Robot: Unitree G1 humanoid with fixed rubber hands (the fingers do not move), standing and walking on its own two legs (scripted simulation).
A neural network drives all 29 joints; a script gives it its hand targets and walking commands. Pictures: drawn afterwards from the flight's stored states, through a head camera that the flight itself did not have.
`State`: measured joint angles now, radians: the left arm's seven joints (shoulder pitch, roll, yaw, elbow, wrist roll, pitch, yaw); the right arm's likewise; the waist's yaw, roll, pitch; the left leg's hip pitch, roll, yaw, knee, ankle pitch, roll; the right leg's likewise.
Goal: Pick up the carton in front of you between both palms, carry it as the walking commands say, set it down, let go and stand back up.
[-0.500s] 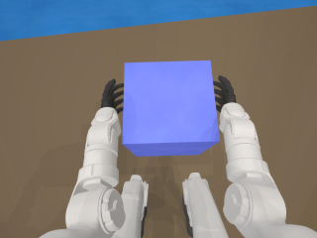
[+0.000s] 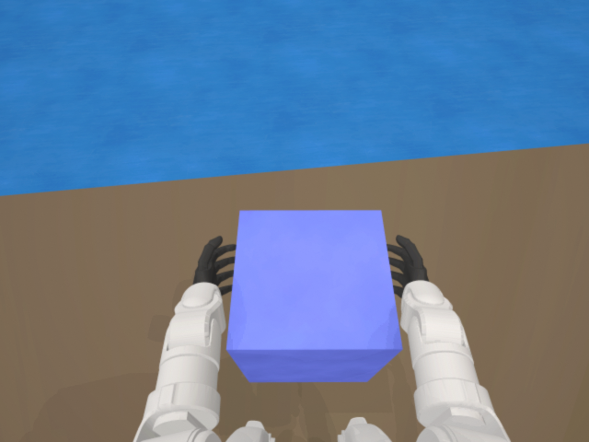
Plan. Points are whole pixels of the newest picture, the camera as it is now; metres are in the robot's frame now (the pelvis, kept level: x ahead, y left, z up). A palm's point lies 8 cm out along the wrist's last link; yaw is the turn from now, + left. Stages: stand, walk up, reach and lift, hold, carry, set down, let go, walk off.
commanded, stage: reach and lift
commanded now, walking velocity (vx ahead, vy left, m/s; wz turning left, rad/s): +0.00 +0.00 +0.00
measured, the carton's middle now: (309, 304) +0.34 +0.00 -0.09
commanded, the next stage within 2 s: hold in 1.28 s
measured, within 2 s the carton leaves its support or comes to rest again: neither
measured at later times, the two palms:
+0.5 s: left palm (188, 284) +0.30 +0.15 +0.07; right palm (433, 284) +0.30 -0.15 +0.06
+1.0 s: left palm (187, 272) +0.31 +0.15 +0.08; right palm (434, 271) +0.31 -0.15 +0.08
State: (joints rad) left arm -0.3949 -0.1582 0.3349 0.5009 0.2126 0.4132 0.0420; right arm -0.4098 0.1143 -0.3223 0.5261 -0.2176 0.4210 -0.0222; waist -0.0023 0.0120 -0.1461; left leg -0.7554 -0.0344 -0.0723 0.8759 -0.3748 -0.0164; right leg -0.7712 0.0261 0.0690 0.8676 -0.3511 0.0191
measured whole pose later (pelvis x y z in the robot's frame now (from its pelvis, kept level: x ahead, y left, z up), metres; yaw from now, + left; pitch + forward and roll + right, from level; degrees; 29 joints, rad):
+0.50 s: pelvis +0.00 +0.00 +0.04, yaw +0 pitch -4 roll +0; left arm -0.34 -0.17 0.32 0.41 0.30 0.60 -0.01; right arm -0.34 0.16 -0.32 0.41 -0.30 0.61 0.00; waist 0.00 0.01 0.01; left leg -0.21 -0.02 -0.08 0.52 -0.25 -0.01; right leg -0.22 0.02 0.07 0.52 -0.22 0.01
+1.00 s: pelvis +0.02 +0.00 +0.05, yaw +0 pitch -5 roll +0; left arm -0.28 -0.16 0.25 0.31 0.28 0.65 -0.02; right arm -0.28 0.15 -0.24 0.31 -0.28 0.66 0.00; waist 0.00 0.00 0.03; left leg -0.12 -0.01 -0.08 0.42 -0.22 -0.01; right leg -0.13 0.02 0.07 0.41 -0.20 0.01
